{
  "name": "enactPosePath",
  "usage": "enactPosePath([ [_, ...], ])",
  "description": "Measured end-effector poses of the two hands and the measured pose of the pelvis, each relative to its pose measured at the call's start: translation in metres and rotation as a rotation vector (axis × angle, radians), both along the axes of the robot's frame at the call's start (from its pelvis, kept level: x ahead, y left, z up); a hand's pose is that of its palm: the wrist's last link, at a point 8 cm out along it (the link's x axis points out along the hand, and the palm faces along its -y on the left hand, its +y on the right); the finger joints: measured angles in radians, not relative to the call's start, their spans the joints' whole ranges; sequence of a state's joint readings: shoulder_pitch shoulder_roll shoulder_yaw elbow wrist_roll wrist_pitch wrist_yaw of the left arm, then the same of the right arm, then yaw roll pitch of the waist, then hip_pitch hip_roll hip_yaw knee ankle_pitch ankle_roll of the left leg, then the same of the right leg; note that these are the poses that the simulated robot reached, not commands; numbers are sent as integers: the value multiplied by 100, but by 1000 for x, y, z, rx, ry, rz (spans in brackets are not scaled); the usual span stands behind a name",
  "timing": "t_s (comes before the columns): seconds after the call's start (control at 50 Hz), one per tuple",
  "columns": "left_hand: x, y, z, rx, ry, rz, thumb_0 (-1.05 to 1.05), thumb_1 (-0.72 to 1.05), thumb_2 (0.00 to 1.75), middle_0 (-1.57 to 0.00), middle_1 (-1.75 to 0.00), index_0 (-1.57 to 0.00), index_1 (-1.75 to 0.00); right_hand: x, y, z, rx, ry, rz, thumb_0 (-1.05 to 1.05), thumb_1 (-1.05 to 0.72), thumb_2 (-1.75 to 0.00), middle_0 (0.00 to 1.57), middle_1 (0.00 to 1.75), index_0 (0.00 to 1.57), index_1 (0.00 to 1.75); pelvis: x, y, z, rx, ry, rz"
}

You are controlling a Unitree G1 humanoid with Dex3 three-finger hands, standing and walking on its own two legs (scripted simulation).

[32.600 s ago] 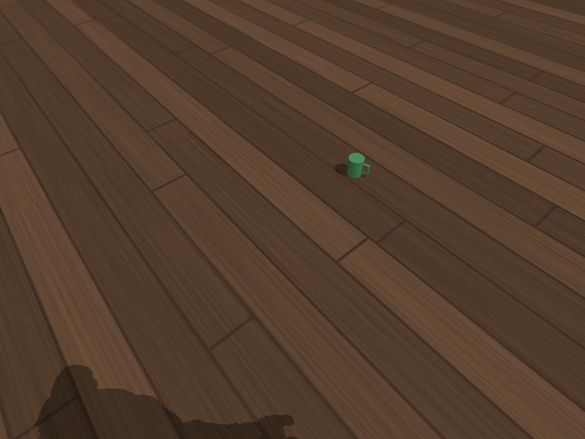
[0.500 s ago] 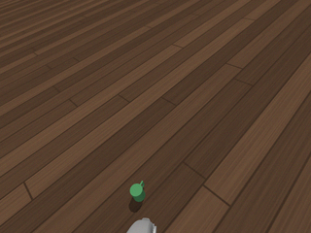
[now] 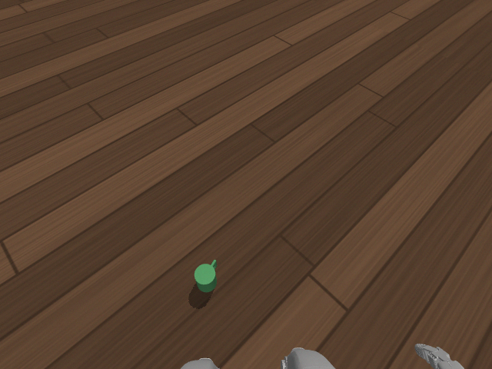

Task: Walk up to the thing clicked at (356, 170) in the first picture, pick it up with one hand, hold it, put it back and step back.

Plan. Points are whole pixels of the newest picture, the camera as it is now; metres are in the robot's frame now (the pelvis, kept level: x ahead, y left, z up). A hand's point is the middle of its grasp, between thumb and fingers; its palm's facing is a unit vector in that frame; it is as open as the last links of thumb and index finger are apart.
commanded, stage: walk up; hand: left
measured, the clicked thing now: (208, 274) +0.51 +0.13 -0.70
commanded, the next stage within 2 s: none
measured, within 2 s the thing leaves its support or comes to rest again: neither
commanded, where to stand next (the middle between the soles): +0.09 -0.07 m, yaw -5 degrees
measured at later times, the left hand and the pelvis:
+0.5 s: hand out of the picture -0.03 +0.25 -0.10, palm faces -0.03 -0.85 -0.53, open 7.4 cm; pelvis -0.01 -0.05 +0.01, yaw -1 degrees
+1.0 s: hand out of the picture +0.05 +0.23 -0.16, palm faces -0.04 -0.93 -0.37, open 7.4 cm; pelvis -0.01 -0.03 -0.01, yaw -1 degrees
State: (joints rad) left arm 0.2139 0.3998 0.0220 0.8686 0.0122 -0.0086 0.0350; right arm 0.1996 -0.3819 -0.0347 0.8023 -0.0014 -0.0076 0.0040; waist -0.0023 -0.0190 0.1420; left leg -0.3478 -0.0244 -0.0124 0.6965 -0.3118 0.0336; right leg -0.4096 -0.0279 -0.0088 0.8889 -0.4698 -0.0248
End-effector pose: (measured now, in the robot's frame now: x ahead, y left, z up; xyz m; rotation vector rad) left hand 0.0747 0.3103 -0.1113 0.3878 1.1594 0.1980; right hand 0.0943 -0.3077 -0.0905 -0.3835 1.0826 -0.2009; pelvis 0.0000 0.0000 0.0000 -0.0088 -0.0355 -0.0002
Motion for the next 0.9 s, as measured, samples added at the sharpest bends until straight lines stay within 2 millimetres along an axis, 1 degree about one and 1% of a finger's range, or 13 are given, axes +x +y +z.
enactPosePath([
  [0.1,6,-4,-4,-4,-9,0,0,90,89,-21,-30,-21,-30,-9,-12,-1,-47,-20,-3,1,-90,-90,21,30,21,30,-11,-9,-6,7,-4,-12],
  [0.22,-3,-22,-4,-7,-16,-15,0,90,89,-21,-30,-21,-30,-46,-52,-3,-87,0,-14,1,-90,-90,21,30,21,30,-28,-35,-11,13,-1,-34],
  [0.3,-30,-41,2,12,-30,-24,0,90,89,-21,-30,-21,-30,-67,-81,-12,-72,51,-36,1,-90,-90,21,30,21,30,-29,-54,-14,-17,-21,-31],
  [0.36,-62,-47,16,35,7,14,0,90,89,-21,-30,-21,-30,-71,-87,-13,-36,92,-40,1,-90,-90,20,30,21,30,-22,-58,-4,1,-28,-35],
  [0.44,-97,-38,42,97,87,65,0,90,89,-21,-30,-21,-30,-62,-86,-13,17,97,-28,1,-90,-90,20,30,21,30,-13,-54,8,5,-43,-31],
  [0.52,-110,-18,60,168,148,93,1,90,89,-21,-30,-21,-30,-52,-74,-23,54,118,-44,1,-91,-90,20,30,21,30,-7,-46,10,7,-47,-19],
  [0.6,-97,0,57,185,146,101,1,90,89,-21,-30,-21,-30,-38,-48,-36,85,145,-46,1,-91,-90,20,30,20,30,-2,-36,5,5,-37,-4],
  [0.66,-76,13,36,158,122,97,1,90,89,-21,-30,-21,-30,-21,-26,-44,83,142,-23,1,-91,-90,20,30,20,30,2,-25,-7,-3,-25,10],
  [0.7,-60,16,19,129,100,94,1,90,89,-21,-30,-21,-30,-10,-10,-43,79,128,1,1,-91,-90,20,30,21,30,-2,-21,-10,39,-37,13],
  [0.74,-46,10,8,86,70,84,1,90,89,-20,-30,-20,-30,-1,2,-39,80,96,28,1,-91,-90,20,30,21,30,-5,-16,-10,28,-43,9],
  [0.8,-29,-5,-3,18,49,49,0,90,89,-20,-30,-20,-30,10,11,-27,79,46,28,1,-90,-90,20,30,21,30,-6,-13,-6,8,-37,-2],
  [0.84,-22,-14,-8,-18,40,28,0,90,89,-21,-30,-21,-30,16,11,-19,73,5,26,1,-90,-90,21,30,21,30,-5,-13,-5,12,-29,-17],
  [0.9,-19,-24,-13,-41,35,15,0,90,89,-21,-30,-21,-30,23,3,-12,55,-47,20,1,-90,-90,21,30,21,30,-6,-16,-7,11,-26,-32],
])
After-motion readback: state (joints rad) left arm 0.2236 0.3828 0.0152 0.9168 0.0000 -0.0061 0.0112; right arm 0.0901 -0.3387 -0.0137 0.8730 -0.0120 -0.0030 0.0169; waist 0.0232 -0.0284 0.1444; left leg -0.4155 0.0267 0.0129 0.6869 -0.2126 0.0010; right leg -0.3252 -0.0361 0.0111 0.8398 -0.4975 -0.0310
